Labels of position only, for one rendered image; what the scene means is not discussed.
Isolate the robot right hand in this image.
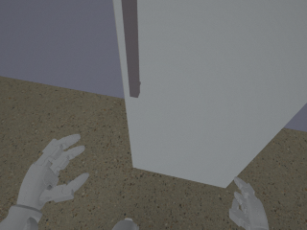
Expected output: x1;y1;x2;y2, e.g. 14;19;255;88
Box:
229;176;270;230

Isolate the robot left hand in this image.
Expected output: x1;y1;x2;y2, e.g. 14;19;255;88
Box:
16;133;89;210

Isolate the handle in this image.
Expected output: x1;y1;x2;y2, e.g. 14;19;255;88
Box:
121;0;141;98

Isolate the left robot forearm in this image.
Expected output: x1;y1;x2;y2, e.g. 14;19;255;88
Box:
0;204;43;230

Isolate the fridge door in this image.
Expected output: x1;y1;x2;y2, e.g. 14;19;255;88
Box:
113;0;307;188

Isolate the left robot thigh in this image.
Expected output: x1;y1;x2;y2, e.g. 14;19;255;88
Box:
112;219;139;230

